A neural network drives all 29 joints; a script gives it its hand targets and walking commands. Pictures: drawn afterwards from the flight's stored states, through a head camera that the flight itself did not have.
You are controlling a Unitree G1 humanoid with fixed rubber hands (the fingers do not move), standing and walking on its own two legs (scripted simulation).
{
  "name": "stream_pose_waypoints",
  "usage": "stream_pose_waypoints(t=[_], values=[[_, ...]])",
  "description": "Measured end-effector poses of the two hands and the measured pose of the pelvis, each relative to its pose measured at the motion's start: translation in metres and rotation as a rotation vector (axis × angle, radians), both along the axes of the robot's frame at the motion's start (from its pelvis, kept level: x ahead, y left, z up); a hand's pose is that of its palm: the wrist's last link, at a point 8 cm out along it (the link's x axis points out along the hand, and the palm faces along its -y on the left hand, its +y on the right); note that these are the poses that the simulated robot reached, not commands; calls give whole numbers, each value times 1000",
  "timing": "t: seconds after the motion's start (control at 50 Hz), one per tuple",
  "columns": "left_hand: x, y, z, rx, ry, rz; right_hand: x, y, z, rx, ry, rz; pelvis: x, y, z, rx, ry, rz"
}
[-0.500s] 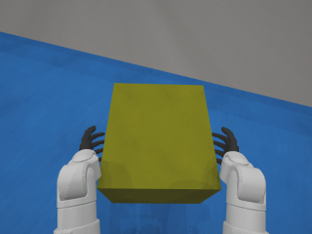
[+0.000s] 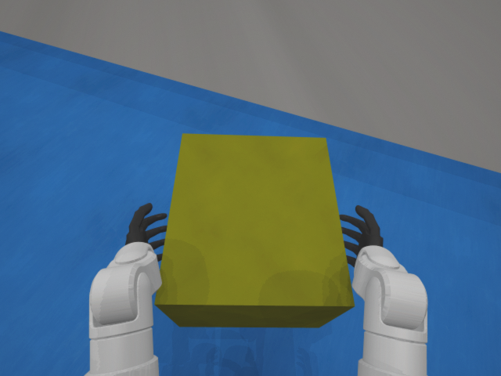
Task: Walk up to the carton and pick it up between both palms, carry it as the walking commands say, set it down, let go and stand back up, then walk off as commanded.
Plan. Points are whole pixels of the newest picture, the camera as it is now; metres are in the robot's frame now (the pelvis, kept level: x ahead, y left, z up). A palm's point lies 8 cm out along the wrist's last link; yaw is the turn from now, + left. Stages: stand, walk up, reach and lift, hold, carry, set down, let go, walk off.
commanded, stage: carry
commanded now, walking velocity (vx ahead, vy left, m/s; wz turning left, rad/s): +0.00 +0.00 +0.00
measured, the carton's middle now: (252, 232) +0.36 +0.02 -0.02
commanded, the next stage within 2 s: none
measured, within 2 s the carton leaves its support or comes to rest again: neither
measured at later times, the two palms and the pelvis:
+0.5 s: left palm (156, 211) +0.36 +0.18 +0.04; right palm (351, 213) +0.37 -0.15 +0.04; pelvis +0.09 +0.01 -0.01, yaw +2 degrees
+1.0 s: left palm (151, 190) +0.40 +0.20 +0.04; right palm (337, 189) +0.42 -0.14 +0.04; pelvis +0.14 +0.01 -0.01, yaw +1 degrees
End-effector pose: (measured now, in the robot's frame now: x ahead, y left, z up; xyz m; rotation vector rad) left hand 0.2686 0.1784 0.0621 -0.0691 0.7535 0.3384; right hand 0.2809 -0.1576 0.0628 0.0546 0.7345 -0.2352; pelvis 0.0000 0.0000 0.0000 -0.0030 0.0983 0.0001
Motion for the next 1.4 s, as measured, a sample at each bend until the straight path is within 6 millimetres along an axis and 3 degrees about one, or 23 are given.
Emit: stream_pose_waypoints(t=[0.12,0.24,0.38,0.64,0.8,1.0,1.12,1.28,1.4], values=[[28,-8,6,20,-42,-17,23,-9,1,-5,-42,-1,22,-4,-7,27,11,22],[49,0,-23,5,-29,-15,44,0,-22,-5,-28,-15,48,4,-30,22,-25,27],[66,7,-41,-11,111,-32,59,7,-35,-39,111,-9,77,10,-18,6,-47,11],[116,7,-3,-8,-50,-8,115,7,2,-26,-49,10,113,5,-7,-12,-26,34],[125,13,7,22,-37,-3,130,13,5,-22,-36,40,132,8,-4,-22,-18,45],[130,20,-19,7,25,13,139,20,-19,-24,27,49,135,14,-12,-19,5,27],[127,19,-32,9,64,4,130,18,-35,-22,67,37,133,17,-8,-24,0,43],[136,13,-28,7,-19,-25,133,12,-29,-22,-15,20,136,10,-17,-7,-32,16],[141,5,-21,22,-20,-35,136,4,-24,-24,-14,22,147,5,-13,-21,-33,52]])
